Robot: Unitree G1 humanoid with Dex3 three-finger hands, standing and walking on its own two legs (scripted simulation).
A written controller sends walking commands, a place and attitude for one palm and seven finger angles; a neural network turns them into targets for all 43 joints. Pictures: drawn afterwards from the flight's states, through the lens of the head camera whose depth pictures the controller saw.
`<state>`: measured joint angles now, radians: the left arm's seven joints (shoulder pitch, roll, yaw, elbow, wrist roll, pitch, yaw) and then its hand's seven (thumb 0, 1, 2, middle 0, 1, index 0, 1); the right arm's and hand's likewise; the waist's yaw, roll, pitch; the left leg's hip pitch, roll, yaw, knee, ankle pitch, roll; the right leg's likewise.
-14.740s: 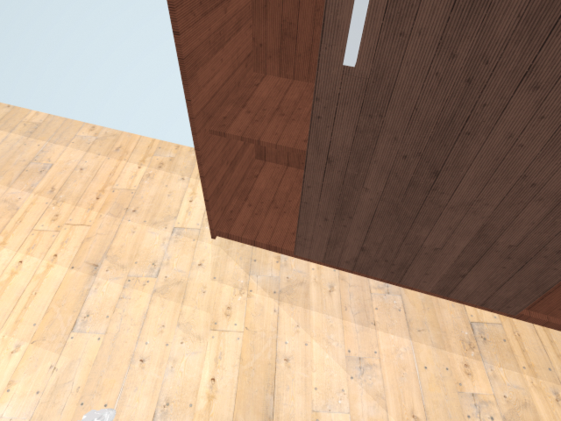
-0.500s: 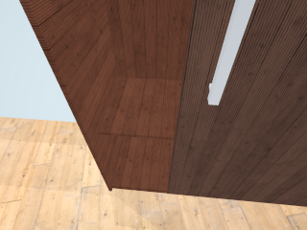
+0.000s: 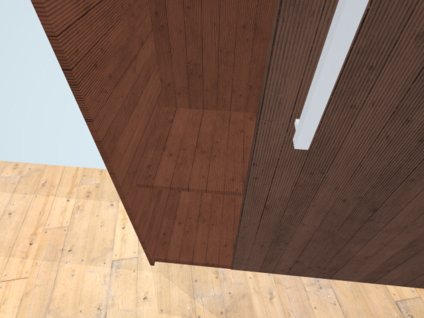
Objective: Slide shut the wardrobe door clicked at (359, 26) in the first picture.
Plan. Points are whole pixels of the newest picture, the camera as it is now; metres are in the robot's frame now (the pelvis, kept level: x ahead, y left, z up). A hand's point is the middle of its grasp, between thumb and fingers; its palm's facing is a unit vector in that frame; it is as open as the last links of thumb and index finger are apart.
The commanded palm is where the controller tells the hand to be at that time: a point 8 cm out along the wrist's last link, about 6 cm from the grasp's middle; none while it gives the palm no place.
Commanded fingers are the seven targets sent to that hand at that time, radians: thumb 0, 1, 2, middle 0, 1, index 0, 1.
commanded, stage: look again from close up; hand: right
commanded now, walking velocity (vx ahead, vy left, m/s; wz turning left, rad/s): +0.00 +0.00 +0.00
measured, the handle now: (319, 77) +0.43 -0.14 +0.26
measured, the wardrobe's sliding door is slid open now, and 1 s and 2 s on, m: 0.36 0.36 0.36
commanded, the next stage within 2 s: none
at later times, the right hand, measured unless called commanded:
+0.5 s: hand out of the picture -0.03 -0.14 -0.18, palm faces +0.04 +0.99 -0.15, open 7.4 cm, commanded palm none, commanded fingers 0.00 -0.90 -0.90 0.20 0.30 0.20 0.30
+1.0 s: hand out of the picture -0.03 -0.13 -0.18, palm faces +0.06 +0.98 -0.16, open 7.4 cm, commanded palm none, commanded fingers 0.00 -0.90 -0.90 0.20 0.30 0.20 0.30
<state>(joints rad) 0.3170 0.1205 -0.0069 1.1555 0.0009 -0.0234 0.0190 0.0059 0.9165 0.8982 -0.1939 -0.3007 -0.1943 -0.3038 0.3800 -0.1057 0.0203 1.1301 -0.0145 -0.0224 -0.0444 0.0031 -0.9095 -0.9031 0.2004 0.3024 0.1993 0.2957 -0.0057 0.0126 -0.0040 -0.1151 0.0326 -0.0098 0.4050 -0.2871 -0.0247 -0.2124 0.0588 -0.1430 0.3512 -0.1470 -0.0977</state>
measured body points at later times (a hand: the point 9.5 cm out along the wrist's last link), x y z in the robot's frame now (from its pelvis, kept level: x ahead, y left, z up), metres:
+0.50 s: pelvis +0.01 +0.01 +0.00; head +0.01 +0.01 +0.45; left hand -0.01 +0.22 -0.16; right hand -0.03 -0.19 -0.16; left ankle -0.04 +0.14 -0.74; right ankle +0.03 -0.05 -0.74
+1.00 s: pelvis +0.02 +0.02 +0.00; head +0.02 +0.03 +0.45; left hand +0.00 +0.23 -0.17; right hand -0.03 -0.18 -0.16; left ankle -0.04 +0.14 -0.74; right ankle +0.03 -0.05 -0.74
